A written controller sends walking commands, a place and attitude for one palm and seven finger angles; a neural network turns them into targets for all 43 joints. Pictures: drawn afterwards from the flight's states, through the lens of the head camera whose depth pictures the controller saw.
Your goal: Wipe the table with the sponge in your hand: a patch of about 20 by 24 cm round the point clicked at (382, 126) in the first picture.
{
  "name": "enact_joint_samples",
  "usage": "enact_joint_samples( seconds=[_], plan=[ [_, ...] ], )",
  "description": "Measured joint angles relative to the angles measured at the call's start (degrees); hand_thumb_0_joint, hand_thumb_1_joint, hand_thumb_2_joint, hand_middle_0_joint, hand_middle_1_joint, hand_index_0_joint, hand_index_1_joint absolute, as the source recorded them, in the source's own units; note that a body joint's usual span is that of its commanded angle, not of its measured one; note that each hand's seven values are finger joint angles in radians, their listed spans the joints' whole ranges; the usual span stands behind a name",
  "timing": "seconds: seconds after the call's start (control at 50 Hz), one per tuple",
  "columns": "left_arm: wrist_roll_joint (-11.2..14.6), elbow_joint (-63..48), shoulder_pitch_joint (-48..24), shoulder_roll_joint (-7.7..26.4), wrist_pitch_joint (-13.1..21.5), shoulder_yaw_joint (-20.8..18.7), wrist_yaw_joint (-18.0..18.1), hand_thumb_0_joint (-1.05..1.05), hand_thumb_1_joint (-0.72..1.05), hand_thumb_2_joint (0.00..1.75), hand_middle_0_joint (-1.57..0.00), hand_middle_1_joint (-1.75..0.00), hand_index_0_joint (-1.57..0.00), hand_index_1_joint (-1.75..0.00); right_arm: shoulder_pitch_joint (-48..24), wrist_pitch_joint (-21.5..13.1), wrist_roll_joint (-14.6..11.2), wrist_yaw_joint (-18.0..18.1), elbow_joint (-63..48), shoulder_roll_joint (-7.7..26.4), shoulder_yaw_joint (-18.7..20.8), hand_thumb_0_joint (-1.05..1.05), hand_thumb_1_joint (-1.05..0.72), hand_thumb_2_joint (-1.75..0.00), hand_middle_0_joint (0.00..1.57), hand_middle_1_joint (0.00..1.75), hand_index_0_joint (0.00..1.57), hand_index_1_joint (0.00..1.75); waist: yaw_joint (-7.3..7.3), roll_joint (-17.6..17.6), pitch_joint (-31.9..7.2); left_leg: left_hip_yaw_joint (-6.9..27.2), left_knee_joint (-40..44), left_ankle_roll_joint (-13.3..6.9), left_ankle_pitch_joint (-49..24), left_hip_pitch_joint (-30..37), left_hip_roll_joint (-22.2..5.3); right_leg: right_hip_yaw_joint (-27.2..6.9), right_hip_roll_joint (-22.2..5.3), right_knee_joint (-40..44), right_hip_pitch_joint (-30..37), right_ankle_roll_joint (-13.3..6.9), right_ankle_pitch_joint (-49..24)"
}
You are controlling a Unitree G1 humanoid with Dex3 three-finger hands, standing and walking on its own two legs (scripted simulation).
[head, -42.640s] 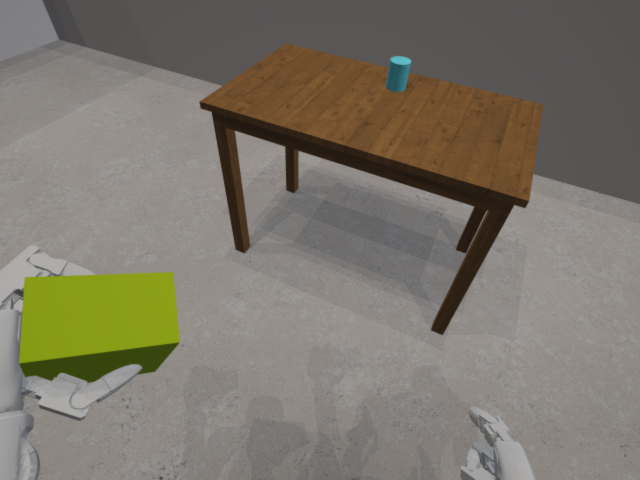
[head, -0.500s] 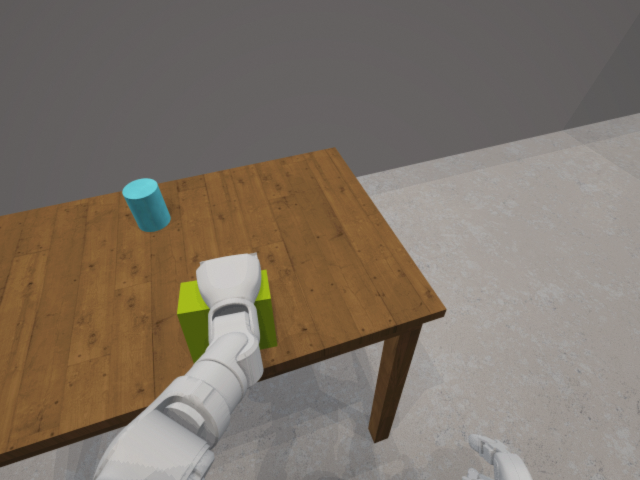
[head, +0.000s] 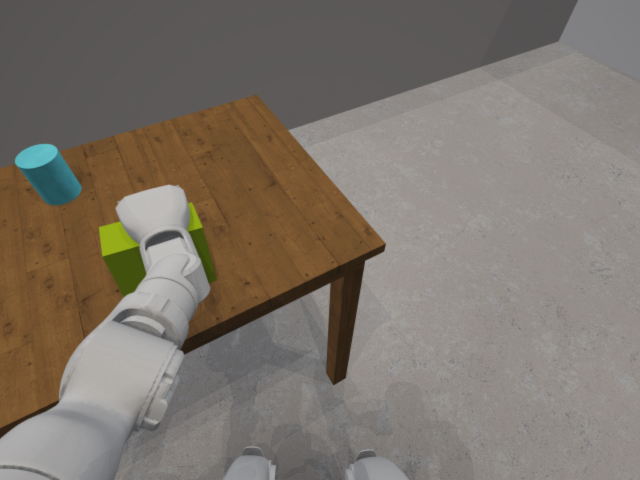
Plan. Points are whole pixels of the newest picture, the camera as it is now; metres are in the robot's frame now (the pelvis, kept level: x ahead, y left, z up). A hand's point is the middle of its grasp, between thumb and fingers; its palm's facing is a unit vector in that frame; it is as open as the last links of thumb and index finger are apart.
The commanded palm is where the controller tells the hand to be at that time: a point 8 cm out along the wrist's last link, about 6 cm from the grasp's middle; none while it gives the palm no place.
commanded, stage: wipe forward along the third lane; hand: left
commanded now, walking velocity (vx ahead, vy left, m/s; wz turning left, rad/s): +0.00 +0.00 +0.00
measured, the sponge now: (164, 263) +0.43 +0.22 +0.00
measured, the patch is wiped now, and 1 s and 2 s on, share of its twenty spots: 0.90 1.00 1.00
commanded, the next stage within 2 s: wipe back along the third lane in 0.84 s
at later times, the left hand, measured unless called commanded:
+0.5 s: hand (157, 221) +0.48 +0.23 +0.04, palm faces -0.08 +0.03 -1.00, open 10.6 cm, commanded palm +0.51 +0.22 +0.06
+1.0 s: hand (149, 190) +0.55 +0.25 +0.04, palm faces -0.14 +0.03 -0.99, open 10.6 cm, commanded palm +0.54 +0.22 +0.06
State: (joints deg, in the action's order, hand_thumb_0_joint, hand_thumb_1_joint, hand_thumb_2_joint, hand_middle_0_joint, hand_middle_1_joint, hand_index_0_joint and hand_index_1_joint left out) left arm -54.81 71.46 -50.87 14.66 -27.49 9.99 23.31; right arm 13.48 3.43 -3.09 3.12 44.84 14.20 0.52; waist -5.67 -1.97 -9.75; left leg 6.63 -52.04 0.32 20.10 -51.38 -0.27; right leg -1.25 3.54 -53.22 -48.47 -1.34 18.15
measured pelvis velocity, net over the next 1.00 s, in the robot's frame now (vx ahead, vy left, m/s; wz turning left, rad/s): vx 0.04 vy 0.01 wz -0.05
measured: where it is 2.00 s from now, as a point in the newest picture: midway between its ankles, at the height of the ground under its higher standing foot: outside the picture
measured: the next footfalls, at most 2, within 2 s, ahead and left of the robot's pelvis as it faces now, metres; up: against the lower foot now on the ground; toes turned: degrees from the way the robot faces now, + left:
none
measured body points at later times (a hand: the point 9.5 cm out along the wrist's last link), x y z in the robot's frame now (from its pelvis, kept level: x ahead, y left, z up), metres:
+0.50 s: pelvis -0.01 +0.00 -0.01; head +0.06 +0.00 +0.43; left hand +0.48 +0.22 +0.09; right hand +0.05 -0.26 -0.14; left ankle +0.12 +0.16 -0.67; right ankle +0.08 -0.10 -0.68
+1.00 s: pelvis +0.04 +0.01 -0.01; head +0.14 +0.02 +0.42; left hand +0.55 +0.25 +0.09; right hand +0.06 -0.26 -0.14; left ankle +0.12 +0.16 -0.68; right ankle +0.08 -0.10 -0.68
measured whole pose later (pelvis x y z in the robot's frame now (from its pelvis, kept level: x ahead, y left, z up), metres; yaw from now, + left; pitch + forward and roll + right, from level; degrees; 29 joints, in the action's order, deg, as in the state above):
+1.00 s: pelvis +0.04 +0.01 -0.01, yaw -3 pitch +22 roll -4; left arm -59.1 75.8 -62.8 28.4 -24.4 6.8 14.2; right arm 18.3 -0.8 -2.1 1.3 42.6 14.7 -1.4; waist -8.6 -3.3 -9.7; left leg 9.4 -58.6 1.4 20.3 -60.7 -1.2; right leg -0.1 6.2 -55.9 -56.3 -1.1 21.6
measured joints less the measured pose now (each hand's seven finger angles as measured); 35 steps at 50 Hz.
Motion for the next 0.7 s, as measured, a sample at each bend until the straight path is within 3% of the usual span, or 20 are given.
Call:
enact_joint_samples(
  seconds=[0.3,0.7],
  plan=[
    [-0.41,2.27,-4.21,6.16,1.98,-2.25,-1.92,0.01,-0.58,1.08,-0.7,-1.29,-0.71,-1.29,1.7,-4.13,0.14,0.02,-1.17,-0.2,-1.6,0.0,-0.9,-0.89,0.2,0.3,0.2,0.3,-1.87,-0.01,0.13,0.66,-3.06,-0.2,1.62,-5.13,0.21,-0.52,1.03,-2.06,-5.41,0.25,-0.47],
    [-1.31,3.16,-8.34,11.64,3.14,-3.4,-5.99,0.01,-0.58,1.08,-0.7,-1.29,-0.72,-1.29,1.96,-5.74,0.28,0.22,-2.43,0.2,-2.96,0.0,-0.9,-0.89,0.2,0.3,0.2,0.3,-3.02,-0.02,0.26,1.24,-5.53,-0.3,2.29,-8.37,0.11,-0.24,1.6,-3.67,-8.37,0.23,0.71]
  ],
)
